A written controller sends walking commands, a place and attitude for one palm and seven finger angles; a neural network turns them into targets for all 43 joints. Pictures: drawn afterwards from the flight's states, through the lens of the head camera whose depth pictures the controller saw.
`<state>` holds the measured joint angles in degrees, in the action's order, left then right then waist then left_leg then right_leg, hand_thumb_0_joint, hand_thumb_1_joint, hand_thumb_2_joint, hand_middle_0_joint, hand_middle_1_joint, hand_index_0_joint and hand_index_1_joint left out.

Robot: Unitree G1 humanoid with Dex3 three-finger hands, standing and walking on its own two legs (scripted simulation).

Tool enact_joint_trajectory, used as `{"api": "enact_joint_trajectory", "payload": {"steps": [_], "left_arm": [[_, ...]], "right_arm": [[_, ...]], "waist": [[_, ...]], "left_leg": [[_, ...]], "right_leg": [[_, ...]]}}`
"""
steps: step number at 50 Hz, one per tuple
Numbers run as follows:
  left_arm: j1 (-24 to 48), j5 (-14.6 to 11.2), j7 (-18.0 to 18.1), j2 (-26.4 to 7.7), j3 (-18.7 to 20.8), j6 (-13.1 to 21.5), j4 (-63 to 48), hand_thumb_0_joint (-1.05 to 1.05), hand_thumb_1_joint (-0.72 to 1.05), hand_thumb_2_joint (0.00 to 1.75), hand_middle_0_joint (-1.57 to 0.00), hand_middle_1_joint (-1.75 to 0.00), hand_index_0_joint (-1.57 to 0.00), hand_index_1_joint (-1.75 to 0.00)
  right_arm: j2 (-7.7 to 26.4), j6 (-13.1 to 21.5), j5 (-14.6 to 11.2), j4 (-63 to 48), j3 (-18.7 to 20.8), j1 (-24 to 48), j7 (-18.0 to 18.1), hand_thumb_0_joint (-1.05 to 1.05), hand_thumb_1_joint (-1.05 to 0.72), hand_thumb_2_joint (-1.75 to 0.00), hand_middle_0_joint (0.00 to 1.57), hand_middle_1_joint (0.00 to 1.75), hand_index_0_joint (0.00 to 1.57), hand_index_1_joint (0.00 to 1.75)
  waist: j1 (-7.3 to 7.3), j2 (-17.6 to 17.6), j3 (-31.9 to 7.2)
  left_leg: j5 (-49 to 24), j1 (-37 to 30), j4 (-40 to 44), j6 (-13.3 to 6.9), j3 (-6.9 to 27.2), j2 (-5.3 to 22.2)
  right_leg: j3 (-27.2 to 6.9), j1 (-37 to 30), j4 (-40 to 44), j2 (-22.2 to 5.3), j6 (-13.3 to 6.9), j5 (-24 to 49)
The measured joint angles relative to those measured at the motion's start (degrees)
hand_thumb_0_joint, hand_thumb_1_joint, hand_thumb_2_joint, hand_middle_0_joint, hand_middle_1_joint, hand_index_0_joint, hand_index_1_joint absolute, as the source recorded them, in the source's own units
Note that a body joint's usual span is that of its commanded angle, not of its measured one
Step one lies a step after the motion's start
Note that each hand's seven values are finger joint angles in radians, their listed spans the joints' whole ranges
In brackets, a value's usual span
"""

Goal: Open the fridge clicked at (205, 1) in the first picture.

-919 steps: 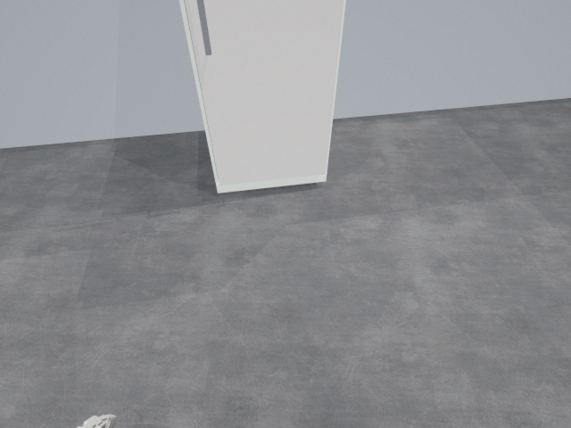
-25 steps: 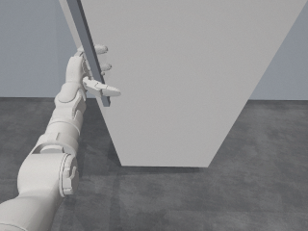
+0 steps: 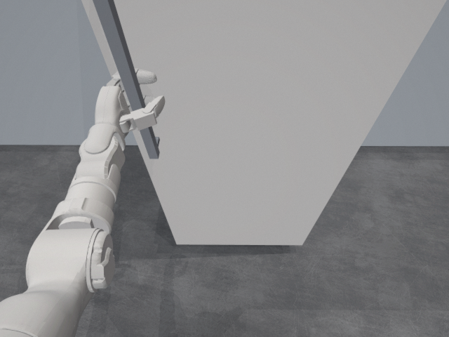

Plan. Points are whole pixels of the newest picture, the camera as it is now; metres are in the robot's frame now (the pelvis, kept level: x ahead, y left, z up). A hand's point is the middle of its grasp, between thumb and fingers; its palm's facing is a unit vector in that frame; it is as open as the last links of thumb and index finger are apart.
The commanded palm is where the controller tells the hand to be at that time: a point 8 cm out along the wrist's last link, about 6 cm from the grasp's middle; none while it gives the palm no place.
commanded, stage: grip the handle and tug to test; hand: left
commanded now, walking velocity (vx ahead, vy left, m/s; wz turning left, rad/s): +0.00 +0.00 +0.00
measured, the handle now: (131, 72) +0.52 +0.16 +0.20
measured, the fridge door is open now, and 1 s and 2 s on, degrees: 0 2 30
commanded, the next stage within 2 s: pull the door a little, standing still in 0.82 s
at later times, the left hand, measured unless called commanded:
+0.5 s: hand (149, 110) +0.47 +0.13 +0.15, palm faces -0.01 -1.00 +0.00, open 5.3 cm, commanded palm +0.43 +0.18 +0.15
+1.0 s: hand (146, 119) +0.45 +0.13 +0.15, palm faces -0.03 -1.00 +0.00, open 5.4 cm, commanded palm +0.41 +0.19 +0.15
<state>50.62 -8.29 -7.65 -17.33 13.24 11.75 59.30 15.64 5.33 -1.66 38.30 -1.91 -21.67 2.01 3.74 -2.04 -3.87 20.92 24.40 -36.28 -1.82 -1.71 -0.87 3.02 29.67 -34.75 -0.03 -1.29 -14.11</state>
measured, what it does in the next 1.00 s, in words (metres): stands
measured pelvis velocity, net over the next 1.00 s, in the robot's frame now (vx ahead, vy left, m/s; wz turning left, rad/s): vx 0.04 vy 0.01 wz -0.02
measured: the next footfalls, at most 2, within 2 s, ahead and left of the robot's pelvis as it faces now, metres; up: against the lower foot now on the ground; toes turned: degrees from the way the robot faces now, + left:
none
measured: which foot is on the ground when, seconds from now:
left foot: down 0.00-1.00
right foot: down 0.00-1.00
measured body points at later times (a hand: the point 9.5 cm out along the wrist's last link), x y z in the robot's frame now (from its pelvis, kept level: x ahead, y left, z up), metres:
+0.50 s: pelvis +0.01 +0.00 +0.00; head +0.05 -0.01 +0.45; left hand +0.47 +0.19 +0.15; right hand +0.09 -0.25 -0.12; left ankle -0.03 +0.10 -0.72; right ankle +0.03 -0.11 -0.72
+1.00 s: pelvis +0.04 +0.01 +0.01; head +0.06 -0.01 +0.46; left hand +0.44 +0.19 +0.15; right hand +0.15 -0.24 -0.10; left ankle -0.03 +0.10 -0.72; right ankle +0.03 -0.11 -0.72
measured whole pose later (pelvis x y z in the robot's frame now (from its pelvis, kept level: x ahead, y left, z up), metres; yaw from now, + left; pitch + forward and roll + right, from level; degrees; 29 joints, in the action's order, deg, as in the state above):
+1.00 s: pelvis +0.04 +0.01 +0.01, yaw -1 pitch +6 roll -1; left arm 29.4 -8.9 -6.2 -11.2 10.9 -0.9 27.4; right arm 14.5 1.9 -2.1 35.1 -1.2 -17.1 2.0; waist 1.0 -3.3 -4.6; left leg 21.5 14.7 -30.0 -1.8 -2.5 -0.3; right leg 2.0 20.8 -29.5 0.9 -0.8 -15.0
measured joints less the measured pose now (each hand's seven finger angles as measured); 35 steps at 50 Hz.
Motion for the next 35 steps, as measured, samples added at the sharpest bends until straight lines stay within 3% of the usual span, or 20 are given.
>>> {"api": "enact_joint_trajectory", "payload": {"steps": [8, 23, 35], "left_arm": [[-1.53, -0.28, 1.06, 0.72, -0.72, -0.96, -2.40, 0.01, 0.79, 0.85, -0.42, -1.39, -0.40, -1.38], [-5.33, -0.56, 1.18, 1.70, -0.76, -3.13, -7.62, 0.01, 0.80, 0.82, -0.40, -1.40, -0.38, -1.40], [-11.05, -0.97, 1.16, 2.48, -0.03, -6.80, -16.34, 0.02, 0.81, 0.81, -0.36, -1.40, -0.36, -1.40]], "right_arm": [[-0.13, -0.22, 0.01, -0.24, 0.25, 0.23, -0.40, 0.01, -0.91, -0.90, 0.20, 0.30, 0.20, 0.30], [-0.51, -1.09, -0.09, -0.58, 0.36, 1.11, -0.50, 0.01, -0.91, -0.90, 0.20, 0.30, 0.20, 0.30], [-0.51, -2.21, -0.46, -2.33, 0.59, 2.04, -0.53, 0.01, -0.91, -0.90, 0.20, 0.30, 0.20, 0.30]], "waist": [[-0.32, -0.27, -0.31], [-0.88, -0.67, -0.51], [-1.06, -0.81, -0.74]], "left_leg": [[0.18, -0.55, 0.33, 0.02, 0.05, 0.00], [0.39, -2.78, 1.79, 0.06, -0.18, 0.30], [0.42, -5.23, 3.82, 0.03, -1.08, 0.65]], "right_leg": [[0.02, -0.52, 0.25, 0.02, 0.05, -0.24], [-0.25, -2.54, 1.50, 0.42, 0.07, -0.45], [-1.16, -4.42, 3.06, 0.95, 0.16, -0.38]]}}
